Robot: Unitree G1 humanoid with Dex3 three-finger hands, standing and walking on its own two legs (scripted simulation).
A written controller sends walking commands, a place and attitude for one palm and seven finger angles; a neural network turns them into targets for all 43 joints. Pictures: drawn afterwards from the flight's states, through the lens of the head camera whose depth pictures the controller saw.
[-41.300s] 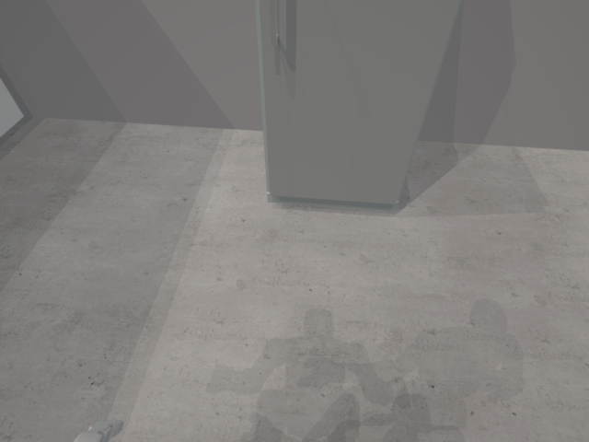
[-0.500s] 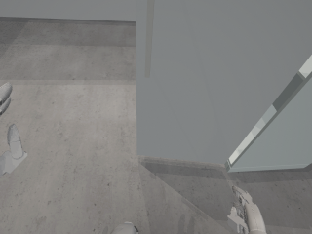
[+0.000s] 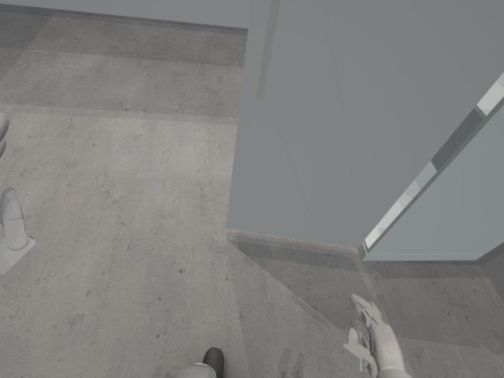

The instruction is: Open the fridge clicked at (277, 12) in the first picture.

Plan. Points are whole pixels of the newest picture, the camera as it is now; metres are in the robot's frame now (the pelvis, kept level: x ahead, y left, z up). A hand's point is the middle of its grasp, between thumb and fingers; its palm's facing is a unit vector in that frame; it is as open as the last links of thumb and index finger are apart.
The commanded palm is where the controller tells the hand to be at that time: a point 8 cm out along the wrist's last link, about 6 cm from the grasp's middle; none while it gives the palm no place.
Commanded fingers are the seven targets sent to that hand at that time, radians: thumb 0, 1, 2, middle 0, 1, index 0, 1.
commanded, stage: stop stepping back and stand still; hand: left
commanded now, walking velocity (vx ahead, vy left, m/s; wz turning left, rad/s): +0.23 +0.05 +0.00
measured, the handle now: (275, 3) +0.74 +0.07 +0.24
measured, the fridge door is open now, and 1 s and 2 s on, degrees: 81 81 81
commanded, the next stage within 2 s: let the arm hang, fingers relaxed in 1.62 s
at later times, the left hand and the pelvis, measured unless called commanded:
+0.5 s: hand out of the picture +0.14 +0.28 +0.20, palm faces +0.44 -0.75 -0.49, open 7.4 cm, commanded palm +0.10 +0.31 +0.19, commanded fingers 0.00 0.90 0.90 -0.20 -0.30 -0.20 -0.30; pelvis -0.05 +0.01 +0.01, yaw -2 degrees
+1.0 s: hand out of the picture +0.16 +0.34 +0.18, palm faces +0.46 -0.76 -0.46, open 7.4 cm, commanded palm +0.10 +0.37 +0.19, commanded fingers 0.00 0.90 0.90 -0.20 -0.30 -0.20 -0.30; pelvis -0.04 +0.07 +0.00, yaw +0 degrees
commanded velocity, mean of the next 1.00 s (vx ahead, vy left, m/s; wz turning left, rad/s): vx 0.10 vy -0.01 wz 0.00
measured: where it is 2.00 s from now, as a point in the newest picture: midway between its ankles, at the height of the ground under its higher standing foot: outside the picture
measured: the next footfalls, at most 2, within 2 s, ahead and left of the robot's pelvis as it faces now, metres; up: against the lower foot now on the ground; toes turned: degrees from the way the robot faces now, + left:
left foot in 0.10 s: +0.15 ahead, +0.08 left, +0.00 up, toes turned +0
right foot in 0.36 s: +0.00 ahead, -0.04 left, +0.00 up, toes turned -5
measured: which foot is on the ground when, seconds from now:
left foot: down 0.00-0.00, up 0.02-0.08, down 0.10-0.34, up 0.36-0.70, down 0.72-1.00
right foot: down 0.00-0.14, up 0.16-0.34, down 0.36-1.00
